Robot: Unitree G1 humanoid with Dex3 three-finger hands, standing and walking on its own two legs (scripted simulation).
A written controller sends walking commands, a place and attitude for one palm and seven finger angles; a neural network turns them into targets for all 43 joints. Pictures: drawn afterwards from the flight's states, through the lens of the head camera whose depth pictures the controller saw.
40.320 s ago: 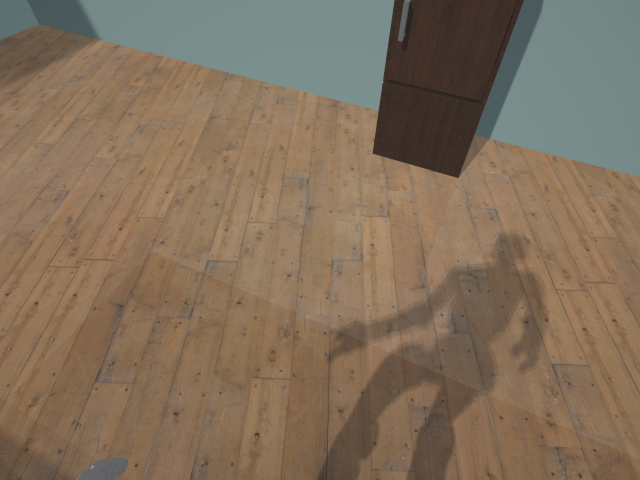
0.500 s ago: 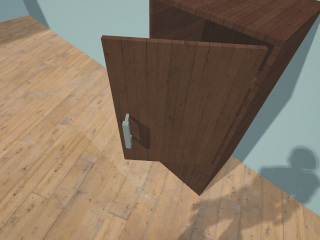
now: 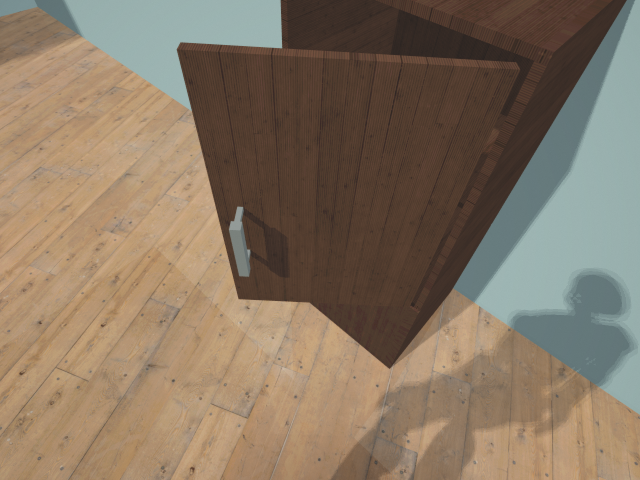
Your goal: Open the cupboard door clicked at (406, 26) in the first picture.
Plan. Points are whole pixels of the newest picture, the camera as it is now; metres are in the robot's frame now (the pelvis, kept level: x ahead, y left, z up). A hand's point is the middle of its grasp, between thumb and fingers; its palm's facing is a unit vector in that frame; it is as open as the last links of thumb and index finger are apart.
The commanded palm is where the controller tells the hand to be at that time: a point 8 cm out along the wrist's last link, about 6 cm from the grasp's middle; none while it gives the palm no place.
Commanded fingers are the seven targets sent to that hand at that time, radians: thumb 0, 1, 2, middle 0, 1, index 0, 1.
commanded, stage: come to a stop and stand still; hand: left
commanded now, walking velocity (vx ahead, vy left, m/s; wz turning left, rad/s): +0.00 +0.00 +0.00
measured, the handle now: (242, 242) +0.50 +0.17 -0.09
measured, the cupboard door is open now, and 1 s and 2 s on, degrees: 40 40 40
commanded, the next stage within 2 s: look again from close up in 1.10 s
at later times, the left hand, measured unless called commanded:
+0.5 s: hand out of the picture -0.02 +0.14 -0.18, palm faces +0.06 -0.99 -0.16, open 7.4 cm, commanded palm none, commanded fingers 0.00 0.90 0.90 -0.20 -0.30 -0.20 -0.30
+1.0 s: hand out of the picture +0.03 +0.22 -0.17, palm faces +0.02 -0.97 -0.25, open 7.4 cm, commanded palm none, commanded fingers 0.00 0.90 0.90 -0.20 -0.30 -0.20 -0.30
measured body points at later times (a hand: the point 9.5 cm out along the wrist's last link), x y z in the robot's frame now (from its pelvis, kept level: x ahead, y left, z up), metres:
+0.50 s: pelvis -0.01 -0.02 +0.00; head +0.02 -0.01 +0.45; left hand -0.02 +0.19 -0.17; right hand +0.01 -0.25 -0.15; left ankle -0.02 +0.08 -0.74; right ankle -0.01 -0.14 -0.74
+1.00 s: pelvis +0.00 +0.02 +0.00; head +0.02 +0.02 +0.45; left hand +0.03 +0.27 -0.15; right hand +0.03 -0.21 -0.16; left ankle -0.02 +0.08 -0.74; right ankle -0.01 -0.14 -0.74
